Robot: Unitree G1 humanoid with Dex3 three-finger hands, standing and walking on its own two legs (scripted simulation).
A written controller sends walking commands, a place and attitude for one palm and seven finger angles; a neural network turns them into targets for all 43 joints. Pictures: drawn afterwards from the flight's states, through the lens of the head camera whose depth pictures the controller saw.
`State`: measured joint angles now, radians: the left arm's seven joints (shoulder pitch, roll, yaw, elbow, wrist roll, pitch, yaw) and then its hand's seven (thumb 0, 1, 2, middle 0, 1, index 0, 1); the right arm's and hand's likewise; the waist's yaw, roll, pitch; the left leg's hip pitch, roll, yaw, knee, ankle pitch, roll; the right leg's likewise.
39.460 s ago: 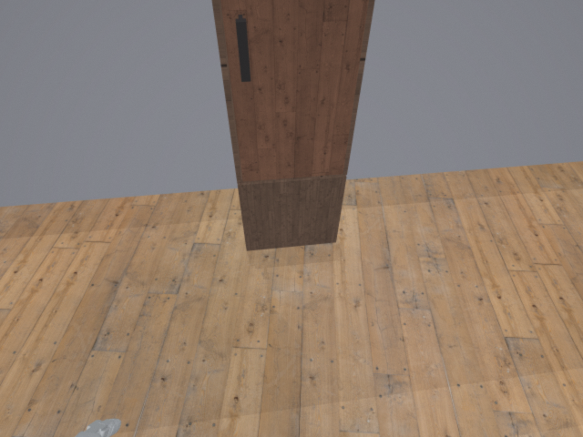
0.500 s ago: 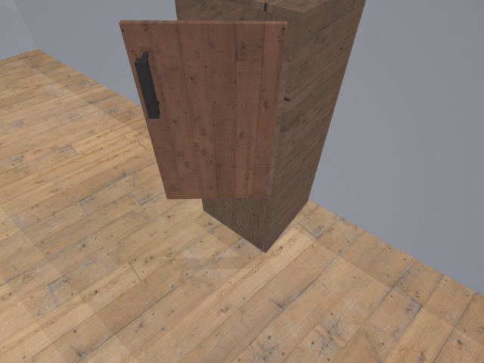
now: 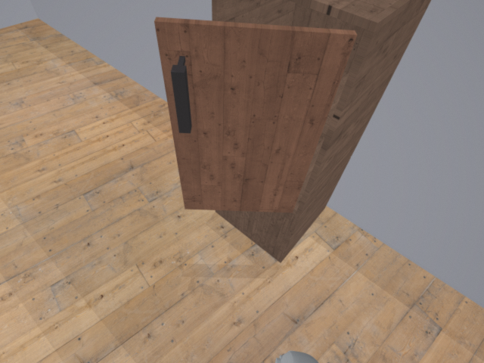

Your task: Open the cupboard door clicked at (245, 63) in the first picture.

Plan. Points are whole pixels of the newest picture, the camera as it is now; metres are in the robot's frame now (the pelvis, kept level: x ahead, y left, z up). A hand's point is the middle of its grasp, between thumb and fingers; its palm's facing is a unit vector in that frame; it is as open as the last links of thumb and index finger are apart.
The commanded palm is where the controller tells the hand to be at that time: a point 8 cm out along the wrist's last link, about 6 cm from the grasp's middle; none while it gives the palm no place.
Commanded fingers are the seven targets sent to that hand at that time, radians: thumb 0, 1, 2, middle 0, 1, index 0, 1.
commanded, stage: shuffle to correct the standing spot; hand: left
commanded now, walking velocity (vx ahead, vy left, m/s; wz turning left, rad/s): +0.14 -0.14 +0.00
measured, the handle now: (183, 95) +0.58 +0.16 +0.11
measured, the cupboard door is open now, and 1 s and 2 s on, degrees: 40 40 40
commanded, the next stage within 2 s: come to a stop and stand still in 0.16 s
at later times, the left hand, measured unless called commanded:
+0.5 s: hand (195, 324) +0.22 +0.10 -0.17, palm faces +0.06 -0.98 -0.19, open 7.2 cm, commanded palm none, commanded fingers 0.00 0.90 0.90 -0.20 -0.30 -0.20 -0.30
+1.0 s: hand out of the picture +0.02 +0.20 -0.19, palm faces +0.11 -0.97 -0.20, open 7.4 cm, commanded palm none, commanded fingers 0.00 0.90 0.90 -0.20 -0.30 -0.20 -0.30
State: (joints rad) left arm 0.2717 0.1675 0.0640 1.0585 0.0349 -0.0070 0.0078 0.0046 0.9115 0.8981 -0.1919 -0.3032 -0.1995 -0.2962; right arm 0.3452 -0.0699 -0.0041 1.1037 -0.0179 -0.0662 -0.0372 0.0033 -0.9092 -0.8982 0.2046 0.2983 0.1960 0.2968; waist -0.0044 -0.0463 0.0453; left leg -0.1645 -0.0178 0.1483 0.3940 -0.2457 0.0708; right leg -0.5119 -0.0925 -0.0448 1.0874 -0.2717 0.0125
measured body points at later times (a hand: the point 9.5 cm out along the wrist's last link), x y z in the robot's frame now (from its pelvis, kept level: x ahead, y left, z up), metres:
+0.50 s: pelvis +0.11 -0.07 -0.01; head +0.15 -0.07 +0.43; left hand +0.21 +0.15 -0.16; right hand +0.08 -0.30 -0.17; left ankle +0.05 +0.06 -0.69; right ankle +0.16 -0.16 -0.74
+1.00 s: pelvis +0.04 +0.01 +0.00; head +0.06 +0.04 +0.45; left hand +0.02 +0.26 -0.17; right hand +0.13 -0.22 -0.14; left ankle +0.06 +0.09 -0.74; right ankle +0.01 -0.14 -0.68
